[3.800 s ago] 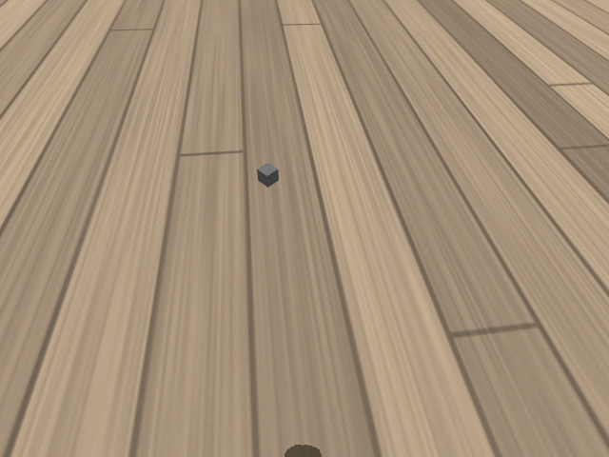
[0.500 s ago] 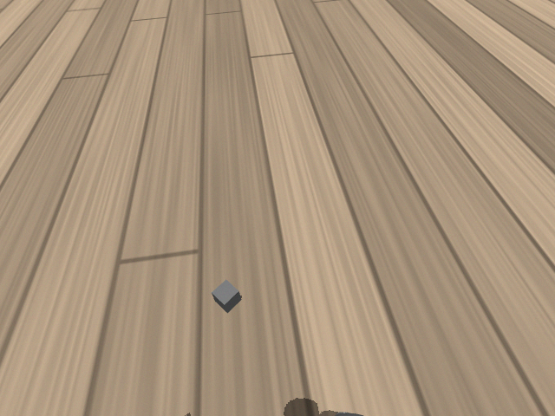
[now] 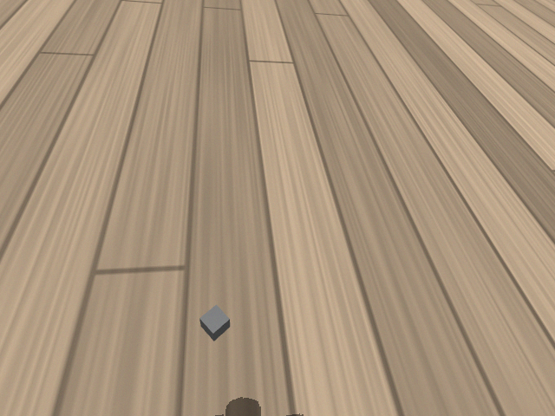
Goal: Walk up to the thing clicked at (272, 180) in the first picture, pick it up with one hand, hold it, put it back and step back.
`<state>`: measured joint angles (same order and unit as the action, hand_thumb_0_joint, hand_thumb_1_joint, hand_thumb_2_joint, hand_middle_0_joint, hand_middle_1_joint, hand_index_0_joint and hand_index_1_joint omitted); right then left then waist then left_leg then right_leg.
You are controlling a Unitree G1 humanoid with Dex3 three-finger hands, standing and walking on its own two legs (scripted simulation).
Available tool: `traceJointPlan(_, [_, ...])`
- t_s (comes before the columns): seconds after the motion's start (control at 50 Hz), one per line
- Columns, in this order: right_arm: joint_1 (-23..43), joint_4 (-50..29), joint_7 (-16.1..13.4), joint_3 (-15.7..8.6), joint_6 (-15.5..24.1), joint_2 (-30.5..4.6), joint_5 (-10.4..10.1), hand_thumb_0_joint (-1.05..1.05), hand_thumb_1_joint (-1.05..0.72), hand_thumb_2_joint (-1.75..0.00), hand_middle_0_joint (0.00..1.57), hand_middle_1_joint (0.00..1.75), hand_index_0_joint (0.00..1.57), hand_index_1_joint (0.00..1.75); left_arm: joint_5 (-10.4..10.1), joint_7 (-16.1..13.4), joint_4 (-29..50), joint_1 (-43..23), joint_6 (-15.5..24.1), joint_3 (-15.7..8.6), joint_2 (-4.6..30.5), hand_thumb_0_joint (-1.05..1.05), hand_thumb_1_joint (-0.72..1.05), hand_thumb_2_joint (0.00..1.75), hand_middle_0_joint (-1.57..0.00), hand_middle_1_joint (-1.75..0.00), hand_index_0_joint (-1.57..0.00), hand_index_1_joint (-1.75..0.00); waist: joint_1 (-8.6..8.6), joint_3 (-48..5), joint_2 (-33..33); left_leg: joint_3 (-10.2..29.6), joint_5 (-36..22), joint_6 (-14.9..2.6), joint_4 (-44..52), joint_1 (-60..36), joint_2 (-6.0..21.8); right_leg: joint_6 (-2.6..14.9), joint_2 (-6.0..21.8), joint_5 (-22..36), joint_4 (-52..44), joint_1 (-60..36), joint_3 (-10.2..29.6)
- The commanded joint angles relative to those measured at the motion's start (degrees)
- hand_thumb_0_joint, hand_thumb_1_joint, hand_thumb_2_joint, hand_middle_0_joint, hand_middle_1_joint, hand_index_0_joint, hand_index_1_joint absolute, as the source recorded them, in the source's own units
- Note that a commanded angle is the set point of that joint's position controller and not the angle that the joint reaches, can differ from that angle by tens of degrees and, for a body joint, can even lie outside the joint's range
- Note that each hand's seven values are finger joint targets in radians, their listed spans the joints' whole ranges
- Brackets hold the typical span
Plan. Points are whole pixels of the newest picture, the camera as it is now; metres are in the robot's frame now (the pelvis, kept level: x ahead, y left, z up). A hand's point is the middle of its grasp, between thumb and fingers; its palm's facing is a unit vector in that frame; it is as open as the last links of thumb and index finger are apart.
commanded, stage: walk up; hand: left
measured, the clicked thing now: (215, 322) +0.54 +0.15 -0.73
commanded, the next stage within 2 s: stand in 1.98 s
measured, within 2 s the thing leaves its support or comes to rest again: neither
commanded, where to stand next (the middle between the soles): +0.15 -0.02 m, yaw -1 degrees
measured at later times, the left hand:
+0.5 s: hand out of the picture +0.11 +0.24 -0.14, palm faces -0.08 -0.93 -0.37, open 7.4 cm
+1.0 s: hand out of the picture +0.15 +0.22 -0.14, palm faces -0.07 -0.95 -0.31, open 7.4 cm
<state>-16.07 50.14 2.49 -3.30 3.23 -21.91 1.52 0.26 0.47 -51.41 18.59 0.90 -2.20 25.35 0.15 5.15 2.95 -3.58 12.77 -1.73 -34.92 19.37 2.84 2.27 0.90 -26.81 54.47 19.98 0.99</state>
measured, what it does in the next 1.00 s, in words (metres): steps on the spot: right foot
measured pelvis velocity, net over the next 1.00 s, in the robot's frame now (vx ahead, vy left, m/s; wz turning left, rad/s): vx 0.05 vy -0.02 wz -0.05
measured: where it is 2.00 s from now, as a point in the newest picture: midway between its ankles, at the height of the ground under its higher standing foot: outside the picture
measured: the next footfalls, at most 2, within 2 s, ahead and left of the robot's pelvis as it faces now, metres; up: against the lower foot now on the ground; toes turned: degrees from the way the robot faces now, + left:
right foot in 0.32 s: +0.08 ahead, -0.13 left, +0.00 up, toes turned -3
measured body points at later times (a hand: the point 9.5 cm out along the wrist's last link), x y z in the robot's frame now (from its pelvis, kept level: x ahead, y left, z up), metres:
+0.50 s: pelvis +0.02 -0.01 +0.00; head +0.03 -0.02 +0.45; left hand +0.11 +0.29 -0.12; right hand +0.09 -0.31 -0.13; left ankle +0.07 +0.10 -0.73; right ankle +0.05 -0.13 -0.73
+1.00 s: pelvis +0.05 -0.02 +0.02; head +0.06 -0.01 +0.47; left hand +0.16 +0.27 -0.12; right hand +0.10 -0.33 -0.11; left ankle +0.07 +0.10 -0.73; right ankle +0.05 -0.13 -0.73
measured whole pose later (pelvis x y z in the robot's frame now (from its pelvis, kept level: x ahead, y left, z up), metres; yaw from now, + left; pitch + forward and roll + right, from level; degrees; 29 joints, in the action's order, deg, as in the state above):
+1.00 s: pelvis +0.05 -0.02 +0.02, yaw -3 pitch -2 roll +0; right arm -6.4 65.8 0.1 -0.2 2.3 -20.8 1.0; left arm 0.1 0.8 -65.3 4.4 -0.2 -0.5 19.7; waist -0.6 2.8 0.7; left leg -5.1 10.3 0.3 -20.6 8.1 2.4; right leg 0.6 -0.3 -11.0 20.2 7.0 -1.1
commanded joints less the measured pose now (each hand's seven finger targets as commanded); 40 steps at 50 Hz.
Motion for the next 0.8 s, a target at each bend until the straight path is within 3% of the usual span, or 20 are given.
traceJointPlan(0.0, [-3.2,-3.3,-2.4,-3.4,1.7,-14.9,-1.2,0.00,-0.90,-0.90,0.20,0.30,0.20,0.30,-0.7,-0.6,1.3,5.1,1.2,-2.4,9.6,0.00,0.90,0.90,-0.20,-0.30,-0.20,-0.30,0.17,-3.6,-13.3,14.2,-21.3,-4.42,15.3,-13.0,11.8,-0.30,1.7,4.3,2.7,9.2,5.4])
traceJointPlan(0.08, [-0.4,-4.1,-3.3,-2.8,1.4,-14.0,-1.3,0.00,-0.90,-0.90,0.20,0.30,0.20,0.30,-0.5,-0.6,0.2,2.4,-0.1,-1.8,8.1,0.00,0.90,0.90,-0.20,-0.30,-0.20,-0.30,-0.14,-5.8,-11.5,9.7,-22.8,-7.70,13.9,-11.7,12.1,-1.74,1.2,6.1,-2.2,5.6,3.5])
traceJointPlan(0.16, [0.8,-3.7,-3.6,-2.5,0.9,-14.5,-1.0,0.00,-0.90,-0.90,0.20,0.30,0.20,0.30,-0.4,-0.7,-0.2,-1.3,-0.7,-1.6,7.0,0.00,0.90,0.90,-0.20,-0.30,-0.20,-0.30,-0.60,-5.1,-11.4,7.5,-24.7,-6.75,12.3,-8.3,12.4,-1.44,1.5,8.3,-9.2,1.1,1.6])
traceJointPlan(0.2, [2.4,-3.6,-3.6,-2.5,0.4,-14.7,-1.2,0.00,-0.90,-0.90,0.20,0.30,0.20,0.30,-0.3,-0.8,-0.8,-1.9,-0.7,-1.5,6.7,0.00,0.90,0.90,-0.20,-0.30,-0.20,-0.30,-0.22,-5.8,-11.7,7.6,-25.5,-7.33,10.5,-7.4,13.0,-1.15,1.6,8.2,-11.5,-1.4,-0.6])
traceJointPlan(0.24, [4.2,-3.4,-3.6,-2.4,0.0,-14.8,-1.3,0.00,-0.90,-0.90,0.20,0.30,0.20,0.30,-0.2,-0.8,-1.8,-1.8,-0.6,-1.5,6.3,0.00,0.90,0.90,-0.20,-0.30,-0.20,-0.30,0.15,-6.8,-11.7,8.3,-22.0,-8.66,8.7,-6.7,13.5,-0.75,1.4,7.9,-15.8,-4.1,-1.7])
traceJointPlan(0.28, [6.1,-3.2,-3.3,-1.5,-0.5,-13.5,-1.6,0.00,-0.90,-0.90,0.20,0.30,0.20,0.30,0.4,-0.8,-3.2,-1.4,-0.1,-1.8,6.4,0.00,0.90,0.90,-0.20,-0.30,-0.20,-0.30,1.72,-7.4,-8.0,8.1,-11.3,-6.52,6.2,-2.1,11.9,0.25,1.1,12.9,-25.2,-11.4,-1.2])
traceJointPlan(0.3, [6.2,-2.7,-3.2,-0.6,-0.6,-11.2,-2.0,0.00,-0.90,-0.90,0.20,0.30,0.20,0.30,0.8,-0.9,-3.3,-1.7,0.5,-2.1,7.6,0.00,0.90,0.90,-0.20,-0.30,-0.20,-0.30,2.25,-8.1,-3.6,7.3,-6.1,-3.80,4.2,-0.5,10.4,1.22,3.8,16.6,-29.4,-14.0,3.8])
traceJointPlan(0.32, [5.1,-2.5,-3.2,0.0,-0.7,-9.1,-2.2,0.00,-0.90,-0.90,0.20,0.30,0.20,0.30,1.3,-1.0,-3.1,-3.2,1.1,-2.7,10.4,0.00,0.90,0.90,-0.20,-0.30,-0.20,-0.30,0.74,-8.3,4.9,4.3,-0.2,-1.29,-1.4,1.2,5.8,3.74,10.9,19.3,-33.1,-13.3,14.8])
traceJointPlan(0.34, [5.0,-1.5,-3.1,0.3,-1.0,-8.3,-2.2,0.00,-0.90,-0.90,0.20,0.30,0.20,0.30,0.9,-0.8,-1.9,-8.5,1.3,-2.6,12.4,0.00,0.90,0.90,-0.20,-0.30,-0.20,-0.30,-0.72,-5.2,6.9,1.8,9.8,0.98,-1.6,-0.5,-0.5,8.46,15.6,16.1,-35.3,-6.2,20.0])
traceJointPlan(0.36, [4.3,0.8,-3.4,-0.3,-1.1,-10.1,-2.0,0.00,-0.90,-0.90,0.20,0.30,0.20,0.30,0.8,-0.5,-1.3,-12.5,0.9,-2.3,13.0,0.00,0.90,0.90,-0.20,-0.30,-0.20,-0.30,-1.40,-4.2,6.8,2.3,13.4,0.62,-1.0,-8.6,-0.4,9.75,16.3,13.8,-34.4,2.0,19.0])
traceJointPlan(0.38, [3.1,2.3,-3.3,-0.4,-0.7,-10.7,-1.6,0.00,-0.90,-0.90,0.20,0.30,0.20,0.30,0.6,-0.3,-1.3,-12.9,0.7,-1.5,10.6,0.00,0.90,0.90,-0.20,-0.30,-0.20,-0.30,-2.43,-4.4,4.7,4.1,9.6,0.16,5.3,-12.8,1.0,6.52,13.3,13.7,-32.8,4.2,14.6])
traceJointPlan(0.4, [4.9,2.9,-3.0,-0.5,-0.3,-12.0,-1.7,0.00,-0.90,-0.90,0.20,0.30,0.20,0.30,0.2,-0.3,-1.9,-12.3,0.7,-1.0,8.4,0.00,0.90,0.90,-0.20,-0.30,-0.20,-0.30,-1.92,-4.8,1.9,5.0,5.4,-0.27,8.3,-13.7,3.0,3.12,9.9,12.5,-32.1,3.6,9.4])
traceJointPlan(0.42, [7.3,3.4,-2.7,-0.5,-0.1,-12.2,-1.8,0.00,-0.90,-0.90,0.20,0.30,0.20,0.30,0.1,-0.3,-2.5,-12.7,0.9,-0.9,7.8,0.00,0.90,0.90,-0.20,-0.30,-0.20,-0.30,-1.19,-5.1,2.2,6.2,2.4,-1.04,9.2,-11.3,4.4,1.18,7.2,13.2,-31.5,-0.2,6.8])
traceJointPlan(0.46, [9.0,4.0,-2.5,0.1,-0.2,-11.4,-1.2,0.00,-0.90,-0.90,0.20,0.30,0.20,0.30,0.4,-0.1,-3.7,-12.9,0.9,-0.8,8.1,0.00,0.90,0.90,-0.20,-0.30,-0.20,-0.30,-0.50,-5.3,4.0,6.8,5.8,-1.54,11.7,-8.9,4.8,0.94,6.5,9.8,-33.6,-3.3,7.4])
traceJointPlan(0.5, [9.2,5.4,-2.4,0.5,-0.2,-11.7,-1.1,0.00,-0.90,-0.90,0.20,0.30,0.20,0.30,0.2,0.1,-4.1,-13.3,0.6,-0.8,7.9,0.00,0.90,0.90,-0.20,-0.30,-0.20,-0.30,-0.08,-3.0,2.5,6.7,9.0,-0.91,13.5,-8.9,4.0,1.00,7.0,1.1,-36.9,-1.0,8.9])
traceJointPlan(0.54, [9.6,7.0,-2.2,0.7,-0.2,-11.6,-0.9,0.00,-0.90,-0.90,0.20,0.30,0.20,0.30,0.1,0.2,-5.2,-14.4,0.5,-0.7,7.3,0.00,0.90,0.90,-0.20,-0.30,-0.20,-0.30,-0.03,-0.8,-0.1,7.4,10.5,-0.31,15.9,-6.6,4.2,0.87,6.2,0.5,-37.3,-2.2,8.0])
traceJointPlan(0.68, [10.3,10.4,-2.5,1.3,0.5,-11.1,-0.7,0.00,-0.90,-0.90,0.20,0.30,0.20,0.30,0.0,0.1,-7.7,-15.2,0.9,-0.7,7.2,0.00,0.90,0.90,-0.20,-0.30,-0.20,-0.30,0.25,-5.2,-2.8,6.4,1.8,0.07,17.5,-9.0,4.7,0.63,6.4,12.2,-37.9,-9.4,6.8])
traceJointPlan(0.72, [10.5,10.9,-2.7,1.3,0.8,-11.2,-0.6,0.00,-0.90,-0.90,0.20,0.30,0.20,0.30,0.0,0.1,-8.1,-15.9,0.9,-0.6,6.9,0.00,0.90,0.90,-0.20,-0.30,-0.20,-0.30,0.07,-7.6,-3.5,6.1,-2.9,0.15,17.5,-10.1,5.2,0.52,6.4,18.9,-36.7,-12.2,5.7])
traceJointPlan(0.78, [11.3,11.6,-3.0,1.3,0.8,-11.3,-0.8,0.00,-0.90,-0.90,0.20,0.30,0.20,0.30,-0.2,0.1,-9.1,-16.3,0.6,-0.5,6.7,0.00,0.90,0.90,-0.20,-0.30,-0.20,-0.30,0.11,-7.8,-4.3,6.0,-6.4,0.17,17.8,-10.5,5.7,0.06,6.3,22.6,-36.4,-13.3,4.8])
